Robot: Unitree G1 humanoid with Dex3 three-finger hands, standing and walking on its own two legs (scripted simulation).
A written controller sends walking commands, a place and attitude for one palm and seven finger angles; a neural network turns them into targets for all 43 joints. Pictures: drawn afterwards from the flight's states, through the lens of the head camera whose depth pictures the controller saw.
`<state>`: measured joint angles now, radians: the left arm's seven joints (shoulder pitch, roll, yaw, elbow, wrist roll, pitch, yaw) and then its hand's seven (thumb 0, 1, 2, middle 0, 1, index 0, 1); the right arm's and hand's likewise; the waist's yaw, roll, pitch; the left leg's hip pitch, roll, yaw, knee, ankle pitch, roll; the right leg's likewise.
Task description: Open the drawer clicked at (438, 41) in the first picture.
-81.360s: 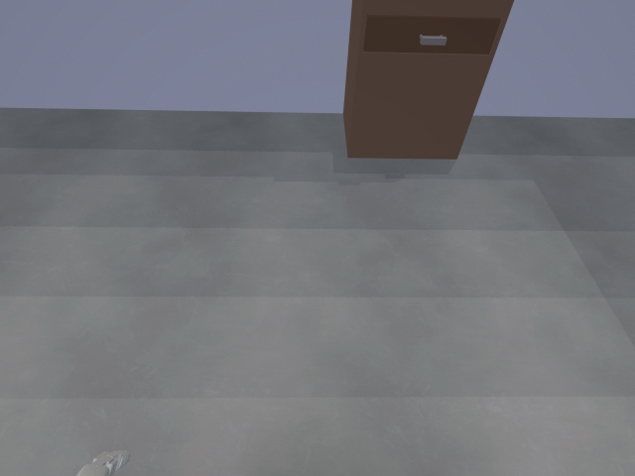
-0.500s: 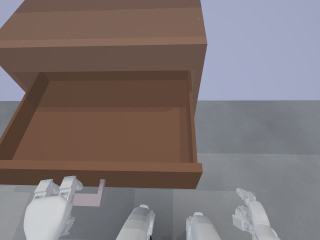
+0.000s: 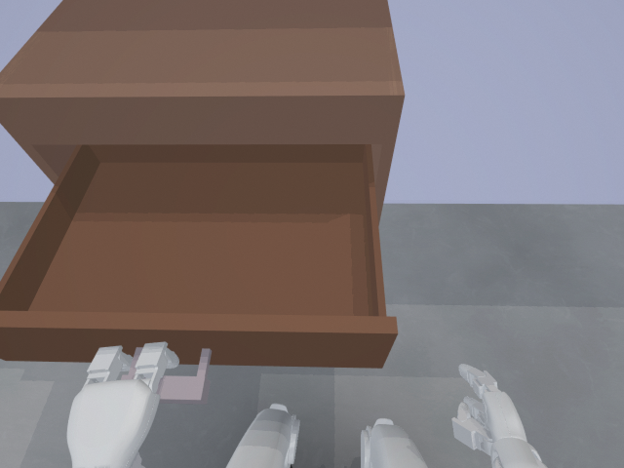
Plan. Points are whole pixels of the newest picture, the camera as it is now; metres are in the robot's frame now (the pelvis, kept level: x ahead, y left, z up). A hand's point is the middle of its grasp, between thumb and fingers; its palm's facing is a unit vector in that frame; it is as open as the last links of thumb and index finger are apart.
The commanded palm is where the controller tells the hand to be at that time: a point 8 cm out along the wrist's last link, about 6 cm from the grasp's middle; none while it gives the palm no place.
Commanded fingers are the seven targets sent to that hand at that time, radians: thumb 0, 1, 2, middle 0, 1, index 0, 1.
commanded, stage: lift the hand off the handle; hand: left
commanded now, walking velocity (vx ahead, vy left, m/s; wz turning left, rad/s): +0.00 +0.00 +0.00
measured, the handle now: (168, 372) +0.23 +0.21 -0.01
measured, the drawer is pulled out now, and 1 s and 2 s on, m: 0.30 0.30 0.30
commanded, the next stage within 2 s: none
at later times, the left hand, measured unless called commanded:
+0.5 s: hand (127, 412) +0.18 +0.24 -0.01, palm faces -0.05 -0.09 -0.99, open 13.2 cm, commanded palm +0.17 +0.24 +0.05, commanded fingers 0.00 -0.50 0.30 -0.30 -1.20 -0.30 -1.20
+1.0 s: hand (108, 404) +0.18 +0.25 +0.03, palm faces -0.02 -0.10 -0.99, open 13.4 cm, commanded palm +0.17 +0.24 +0.09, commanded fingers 0.00 -0.50 0.30 -0.30 -1.20 -0.30 -1.20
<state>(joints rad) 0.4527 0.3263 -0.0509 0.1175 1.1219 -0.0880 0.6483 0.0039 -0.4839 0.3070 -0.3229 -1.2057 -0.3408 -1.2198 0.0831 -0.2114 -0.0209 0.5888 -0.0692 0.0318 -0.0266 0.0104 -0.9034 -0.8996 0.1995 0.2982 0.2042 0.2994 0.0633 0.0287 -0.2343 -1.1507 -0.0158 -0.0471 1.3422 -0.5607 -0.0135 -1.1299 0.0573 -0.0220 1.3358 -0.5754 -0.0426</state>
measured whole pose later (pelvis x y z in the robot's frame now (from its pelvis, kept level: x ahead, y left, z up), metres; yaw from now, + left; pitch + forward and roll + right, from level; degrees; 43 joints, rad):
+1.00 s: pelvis +0.02 +0.01 +0.05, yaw +0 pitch +15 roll -1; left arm 0.57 0.35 -0.06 -0.02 1.05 -0.02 0.56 0.00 -0.49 0.30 -0.32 -1.20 -0.40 -1.21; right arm 0.14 -0.22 -0.01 0.54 -0.05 0.04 0.00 0.01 -0.90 -0.90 0.20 0.30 0.20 0.30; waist 0.05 0.05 -0.20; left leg -0.88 -0.01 -0.04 1.13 -0.51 0.00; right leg -0.86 0.06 0.00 1.11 -0.52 -0.03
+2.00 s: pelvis +0.04 +0.00 +0.08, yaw -2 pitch +9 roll +0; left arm 0.65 0.37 -0.05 -0.23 0.97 0.03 0.44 0.00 -0.49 0.30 -0.32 -1.21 -0.32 -1.20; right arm 0.17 -0.23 -0.01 0.51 -0.02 0.05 0.04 0.01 -0.90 -0.90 0.20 0.30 0.20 0.30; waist 0.08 0.07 -0.17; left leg -0.62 0.00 -0.01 0.92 -0.46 0.00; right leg -0.61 0.06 0.03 0.91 -0.46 -0.03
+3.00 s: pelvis +0.05 +0.02 +0.10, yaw -2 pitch +5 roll -1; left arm 0.67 0.49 0.02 -0.46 0.94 0.01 0.28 0.00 -0.49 0.30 -0.33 -1.21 -0.32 -1.20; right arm 0.17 -0.23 0.02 0.48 0.00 0.06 0.03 0.01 -0.90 -0.90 0.20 0.30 0.20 0.30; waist 0.11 0.08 -0.11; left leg -0.45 0.00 -0.01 0.79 -0.42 0.02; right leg -0.43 0.06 0.04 0.75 -0.40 -0.02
